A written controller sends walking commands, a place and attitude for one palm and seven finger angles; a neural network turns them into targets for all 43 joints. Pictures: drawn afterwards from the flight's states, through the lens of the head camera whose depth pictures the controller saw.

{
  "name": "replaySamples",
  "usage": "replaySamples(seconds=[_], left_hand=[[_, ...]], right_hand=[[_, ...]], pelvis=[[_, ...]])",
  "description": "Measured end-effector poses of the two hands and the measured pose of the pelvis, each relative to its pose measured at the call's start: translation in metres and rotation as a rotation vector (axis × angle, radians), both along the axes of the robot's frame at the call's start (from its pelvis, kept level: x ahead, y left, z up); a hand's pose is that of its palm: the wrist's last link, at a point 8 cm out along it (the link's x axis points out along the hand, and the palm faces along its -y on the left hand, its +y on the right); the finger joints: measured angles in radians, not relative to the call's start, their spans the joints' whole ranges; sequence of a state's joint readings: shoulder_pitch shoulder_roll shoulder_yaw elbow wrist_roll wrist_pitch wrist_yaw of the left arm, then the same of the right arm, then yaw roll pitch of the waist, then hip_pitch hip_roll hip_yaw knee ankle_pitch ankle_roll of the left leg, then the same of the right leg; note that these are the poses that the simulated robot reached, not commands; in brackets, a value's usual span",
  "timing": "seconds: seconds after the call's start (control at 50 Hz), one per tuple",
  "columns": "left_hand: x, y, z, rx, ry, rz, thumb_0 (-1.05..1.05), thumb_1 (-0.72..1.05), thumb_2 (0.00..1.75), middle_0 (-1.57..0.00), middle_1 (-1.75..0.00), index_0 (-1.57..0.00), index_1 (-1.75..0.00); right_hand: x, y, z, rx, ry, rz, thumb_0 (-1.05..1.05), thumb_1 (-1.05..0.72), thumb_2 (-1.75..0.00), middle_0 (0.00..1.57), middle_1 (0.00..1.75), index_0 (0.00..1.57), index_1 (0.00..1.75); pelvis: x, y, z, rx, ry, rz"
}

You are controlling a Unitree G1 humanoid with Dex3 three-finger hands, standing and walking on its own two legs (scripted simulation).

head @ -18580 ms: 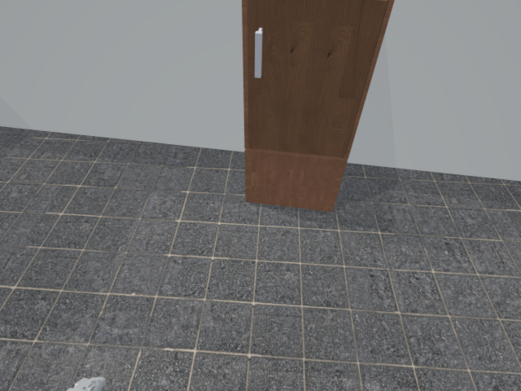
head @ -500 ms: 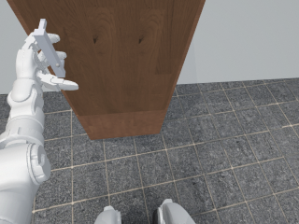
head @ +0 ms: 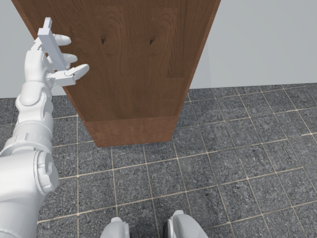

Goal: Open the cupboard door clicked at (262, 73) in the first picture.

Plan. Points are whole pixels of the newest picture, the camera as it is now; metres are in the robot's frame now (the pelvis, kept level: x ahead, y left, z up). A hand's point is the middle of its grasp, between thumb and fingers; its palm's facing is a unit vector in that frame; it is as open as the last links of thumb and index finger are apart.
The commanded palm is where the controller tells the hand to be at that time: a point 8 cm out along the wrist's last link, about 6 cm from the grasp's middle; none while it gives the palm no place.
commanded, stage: close the thumb around the handle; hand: left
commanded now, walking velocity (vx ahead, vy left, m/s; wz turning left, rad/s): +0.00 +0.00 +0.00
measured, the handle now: (58, 51) +0.56 +0.21 +0.09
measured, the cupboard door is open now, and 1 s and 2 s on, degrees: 0 18 41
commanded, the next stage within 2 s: pull the door open along its arc in 0.30 s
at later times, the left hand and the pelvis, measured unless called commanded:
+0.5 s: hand (67, 68) +0.51 +0.18 +0.09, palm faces +0.04 -1.00 -0.01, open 5.6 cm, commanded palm +0.47 +0.22 +0.09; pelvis +0.00 +0.00 +0.00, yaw +0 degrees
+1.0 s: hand (79, 107) +0.39 +0.14 +0.09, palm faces +0.23 -0.96 +0.14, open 6.0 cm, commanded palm +0.34 +0.18 +0.09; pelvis +0.01 +0.00 +0.02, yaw +0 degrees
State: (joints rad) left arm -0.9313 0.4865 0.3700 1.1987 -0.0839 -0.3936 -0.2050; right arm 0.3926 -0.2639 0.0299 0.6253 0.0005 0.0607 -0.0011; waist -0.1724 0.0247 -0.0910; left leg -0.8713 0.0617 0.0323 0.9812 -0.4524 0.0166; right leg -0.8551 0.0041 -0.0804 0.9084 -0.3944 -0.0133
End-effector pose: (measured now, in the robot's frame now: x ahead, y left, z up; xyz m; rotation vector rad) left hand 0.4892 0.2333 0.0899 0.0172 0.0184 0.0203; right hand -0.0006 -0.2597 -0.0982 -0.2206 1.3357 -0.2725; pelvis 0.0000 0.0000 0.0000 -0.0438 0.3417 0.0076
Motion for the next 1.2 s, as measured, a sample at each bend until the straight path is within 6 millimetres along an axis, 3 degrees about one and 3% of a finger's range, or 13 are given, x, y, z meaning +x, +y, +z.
replaySamples(seconds=[0.24,0.54,0.66,0.76,0.86,1.06,1.2], left_hand=[[-0.002,0.001,0.003,-0.001,-0.014,0.000,0.00,0.74,0.83,-0.39,-1.33,-0.39,-1.34],[-0.008,-0.001,0.003,-0.006,-0.010,0.015,0.01,0.76,0.82,-0.36,-1.35,-0.36,-1.35],[-0.021,-0.003,0.003,-0.007,-0.019,0.005,0.01,0.76,0.79,-0.37,-1.35,-0.35,-1.35],[-0.046,-0.007,0.002,-0.016,-0.029,-0.011,0.01,0.74,0.76,-0.37,-1.35,-0.35,-1.35],[-0.080,-0.016,0.001,-0.026,-0.047,-0.029,0.01,0.73,0.74,-0.36,-1.35,-0.35,-1.35],[-0.144,-0.059,-0.003,-0.141,-0.080,0.308,0.02,0.70,0.78,-0.33,-1.35,-0.37,-1.32],[-0.181,-0.092,0.001,-0.050,-0.051,0.428,-0.01,0.72,0.81,-0.32,-1.35,-0.35,-1.32]], right_hand=[[-0.011,-0.001,0.003,0.004,0.026,-0.023,0.01,-0.91,-0.90,0.20,0.30,0.21,0.30],[0.005,-0.004,0.003,0.006,-0.012,-0.008,0.01,-0.91,-0.90,0.20,0.30,0.21,0.30],[0.016,-0.002,0.004,0.025,-0.045,-0.012,0.01,-0.91,-0.90,0.20,0.30,0.21,0.30],[0.037,0.001,0.008,0.048,-0.105,-0.008,0.01,-0.91,-0.90,0.20,0.30,0.21,0.30],[0.069,0.005,0.014,0.070,-0.201,0.027,0.01,-0.91,-0.90,0.20,0.30,0.21,0.30],[0.146,0.026,0.021,0.119,-0.403,0.215,0.01,-0.91,-0.90,0.20,0.30,0.20,0.30],[0.175,0.043,0.024,0.169,-0.474,0.293,0.01,-0.91,-0.90,0.20,0.30,0.20,0.30]], pelvis=[[0.004,-0.002,0.003,0.002,-0.001,-0.010],[0.005,-0.003,0.004,0.005,-0.011,-0.007],[0.010,-0.002,0.007,0.010,-0.023,-0.019],[0.016,-0.001,0.013,0.014,-0.048,-0.023],[0.019,0.000,0.018,0.015,-0.080,-0.018],[0.010,-0.001,0.015,0.025,-0.119,0.010],[0.005,-0.009,0.014,0.034,-0.149,0.031]])
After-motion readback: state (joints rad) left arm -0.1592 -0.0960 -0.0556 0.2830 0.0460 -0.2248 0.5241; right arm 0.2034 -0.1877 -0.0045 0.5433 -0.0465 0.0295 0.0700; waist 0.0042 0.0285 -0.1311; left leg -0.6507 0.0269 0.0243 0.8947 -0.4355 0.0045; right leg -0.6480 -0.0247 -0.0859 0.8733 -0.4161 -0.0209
